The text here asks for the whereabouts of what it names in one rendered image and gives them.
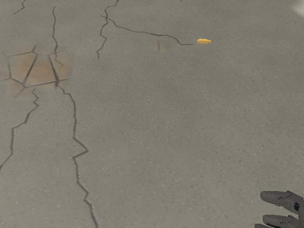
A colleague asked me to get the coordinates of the robot right hand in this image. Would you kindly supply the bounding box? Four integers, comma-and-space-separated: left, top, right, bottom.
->
255, 190, 304, 228

